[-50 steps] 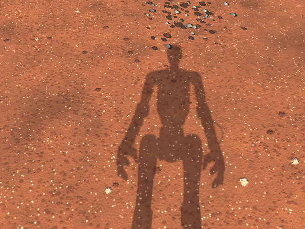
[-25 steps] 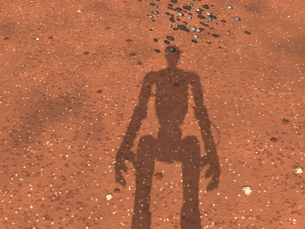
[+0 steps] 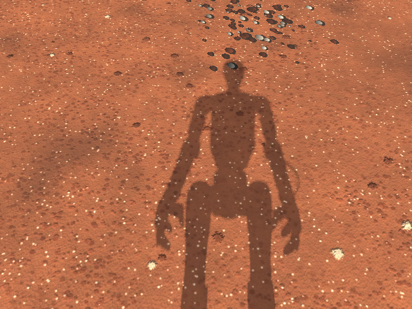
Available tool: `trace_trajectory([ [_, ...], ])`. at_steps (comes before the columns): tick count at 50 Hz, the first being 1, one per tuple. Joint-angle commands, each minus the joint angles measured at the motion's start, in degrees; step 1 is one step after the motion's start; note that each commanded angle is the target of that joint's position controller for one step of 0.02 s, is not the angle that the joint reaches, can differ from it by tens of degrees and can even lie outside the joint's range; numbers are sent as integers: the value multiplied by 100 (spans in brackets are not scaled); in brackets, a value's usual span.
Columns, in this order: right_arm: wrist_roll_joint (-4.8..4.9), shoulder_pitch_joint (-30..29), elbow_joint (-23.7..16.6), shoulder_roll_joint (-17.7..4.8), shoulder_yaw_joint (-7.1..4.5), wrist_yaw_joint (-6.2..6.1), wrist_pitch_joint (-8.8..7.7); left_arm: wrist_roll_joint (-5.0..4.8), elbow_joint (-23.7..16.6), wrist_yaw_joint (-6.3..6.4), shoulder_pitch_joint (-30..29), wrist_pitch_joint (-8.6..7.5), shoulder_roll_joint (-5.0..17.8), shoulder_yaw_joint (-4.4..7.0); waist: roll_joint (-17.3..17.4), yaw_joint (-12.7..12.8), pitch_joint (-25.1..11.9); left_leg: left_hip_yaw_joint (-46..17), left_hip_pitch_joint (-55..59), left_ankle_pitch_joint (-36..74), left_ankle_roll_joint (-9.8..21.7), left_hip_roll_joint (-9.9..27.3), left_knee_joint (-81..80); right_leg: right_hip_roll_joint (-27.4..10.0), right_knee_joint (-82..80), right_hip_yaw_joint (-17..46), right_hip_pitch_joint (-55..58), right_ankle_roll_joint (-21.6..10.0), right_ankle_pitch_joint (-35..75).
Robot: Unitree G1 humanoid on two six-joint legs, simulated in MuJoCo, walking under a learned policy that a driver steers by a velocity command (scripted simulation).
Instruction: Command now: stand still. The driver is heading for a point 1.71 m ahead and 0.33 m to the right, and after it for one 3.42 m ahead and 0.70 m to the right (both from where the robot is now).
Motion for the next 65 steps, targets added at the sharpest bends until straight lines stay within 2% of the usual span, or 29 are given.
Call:
trace_trajectory([
  [1,-1,404,-74,-501,-80,-23,-19,8,-57,16,300,-38,498,82,64,3,118,-225,-416,1393,48,313,-467,-55,-276,-2,117,-119,1101],
  [17,7,506,-72,-416,-62,-36,-22,19,37,19,603,-85,349,71,52,6,241,-209,-661,695,47,303,-536,-39,-350,0,-57,-137,669],
  [18,-1,608,-19,-361,-48,-44,-15,24,95,22,720,-82,269,53,86,5,98,-183,-617,83,63,263,-604,35,-336,-83,4,-145,202],
  [20,69,629,-51,-610,-135,-81,8,-27,72,45,721,-84,310,82,285,-38,313,-373,-878,-1897,286,294,-713,300,76,-336,-356,-248,-1364],
  [23,168,999,-101,-1013,-280,-59,-133,-66,-215,-34,335,-319,95,29,978,-262,739,-2072,-733,-3371,1008,1473,-1575,276,1308,-517,-1472,-333,-1219],
  [24,164,951,-145,-1108,-329,-50,-187,-83,-292,-87,218,-418,123,31,1059,-282,856,-2687,-801,-3185,1273,1915,-1828,52,1813,-349,-1654,-394,-910],
  [26,105,720,-302,-1019,-319,-17,-279,-147,-399,-175,178,-555,255,79,865,-157,888,-2795,-592,-2490,1351,2107,-1862,-234,2241,-116,-2066,-559,-1332],
  [28,222,363,-461,-983,-309,10,-296,-182,-411,-232,344,-655,265,98,737,84,775,-2008,-673,-1746,999,1755,-1630,-280,1044,-240,-1404,-659,-1139],
  [30,250,209,-552,-1022,-310,30,-224,-125,-8,-250,1151,-669,254,191,487,402,412,-1055,-1452,-1107,709,1054,-955,254,2,-772,483,-478,33],
  [31,223,101,-628,-941,-277,34,-246,-98,172,-254,1738,-640,351,257,174,618,230,-697,-1887,-541,566,775,-182,89,-151,-391,1212,-469,69],
  [32,137,-43,-747,-544,-159,79,-313,-85,269,-224,2573,-617,765,369,-1068,883,-132,109,-2538,-310,225,225,1872,-1058,-963,1300,1945,-780,-502],
  [33,210,21,-924,-310,-126,76,-426,-21,270,-298,2990,-679,1305,440,-2003,828,-165,139,-3729,-1374,157,-179,3283,-2170,-1869,3738,2212,-1588,-1377],
  [34,279,-21,-936,-562,-163,90,-506,19,131,-310,2331,-755,941,317,-1048,478,308,-286,-4131,-1138,267,308,4220,-2374,-1923,3893,1703,-1683,-1869],
  [36,239,-117,-904,-679,-198,157,-583,-12,-247,-378,1349,-799,642,190,-359,162,570,-237,-4149,75,383,793,4273,-1807,-1976,2462,1207,-1293,-1169],
  [38,145,-282,-907,-852,-299,182,-577,13,-312,-406,1281,-727,422,98,-347,107,487,-43,-3805,665,291,993,3748,-1335,-2008,1359,1086,-991,337],
  [39,137,-326,-901,-761,-295,211,-547,41,-263,-387,1495,-690,388,77,-462,145,403,103,-3694,832,220,984,3627,-1185,-1981,1011,1100,-953,986],
  [42,118,-931,-1145,-556,-243,237,-467,86,-249,-282,1836,-618,589,80,-398,248,425,323,-3890,1234,0,964,3006,-1099,-2002,577,1123,-1050,2146],
  [45,133,-1822,-1500,-442,-151,268,-484,86,-371,-198,1840,-573,728,86,-372,404,584,502,-3532,1818,-90,789,1705,-978,-2186,292,782,-1017,2182],
  [51,196,-2617,-1897,-588,-105,447,-563,-31,-337,-162,2074,-542,853,168,-452,358,734,545,-3137,1922,169,570,519,-1319,-2020,100,1463,-1032,2710],
  [53,181,-2292,-1884,-817,-199,471,-600,2,-405,-157,1901,-501,992,227,-623,34,310,657,-2443,1594,354,325,432,-1395,-1386,4,1822,-922,4491],
  [55,205,-758,-1468,-1258,-432,402,-583,67,-496,-168,1682,-407,1057,254,-819,-766,-717,816,-474,1503,639,4,387,-1171,410,-204,1634,-723,6058],
  [56,143,359,-1203,-1583,-540,332,-540,118,-660,-195,1539,-416,955,190,-544,-1199,-1482,-126,1470,1403,963,839,586,-959,2033,-231,270,-583,4693],
  [57,-17,982,-1035,-2011,-627,334,-514,78,-711,-292,2328,-538,37,-42,1087,-742,-2596,-3154,3545,100,1994,2472,42,234,4458,-178,-1977,-213,364],
  [58,-9,870,-980,-1524,-483,347,-501,-64,-613,-340,2119,-733,341,19,1101,-852,-2663,-4313,3360,-231,1962,2581,-884,330,5312,701,-2597,-356,-1515],
  [59,53,228,-1036,-1248,-394,344,-517,-240,-877,-353,1458,-819,763,147,977,-650,-1477,-3313,2383,-94,1603,2371,-1019,-30,5485,522,-3112,-448,-1232],
  [60,69,-377,-1166,-1039,-322,360,-543,-254,-1005,-309,1007,-849,862,167,373,-439,-880,-2404,1274,519,1393,2156,-1193,-365,5210,348,-2921,-477,-654],
  [61,15,-696,-1204,-885,-275,403,-577,-194,-1028,-247,839,-816,838,221,70,-218,-563,-1798,422,1043,1248,1927,-1365,-569,4858,232,-2625,-466,-305],
  [63,-47,-841,-1111,-687,-216,451,-616,-142,-949,-200,1174,-615,541,246,340,154,-408,-1007,-436,1258,1123,1599,-1713,-814,4415,246,-1975,-459,-44],
  [65,-42,-661,-955,-792,-243,420,-661,-146,-972,-177,1175,-467,430,254,421,226,-174,-541,-829,1408,1166,1536,-1974,-892,4125,183,-2000,-393,75],
])
Keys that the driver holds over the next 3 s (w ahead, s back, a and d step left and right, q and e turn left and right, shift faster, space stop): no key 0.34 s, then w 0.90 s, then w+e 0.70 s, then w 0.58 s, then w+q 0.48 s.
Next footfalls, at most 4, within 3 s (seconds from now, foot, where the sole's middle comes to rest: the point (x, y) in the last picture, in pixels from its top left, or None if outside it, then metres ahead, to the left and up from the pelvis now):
1.12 left None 0.45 0.07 -0.78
1.68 right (268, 243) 0.74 -0.19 -0.78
2.18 left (236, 169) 1.08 -0.10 -0.78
2.72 right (312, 141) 1.24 -0.44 -0.78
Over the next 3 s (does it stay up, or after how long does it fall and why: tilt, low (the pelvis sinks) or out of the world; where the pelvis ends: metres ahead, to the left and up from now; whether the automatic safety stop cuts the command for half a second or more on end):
stays up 1.25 -0.33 0.01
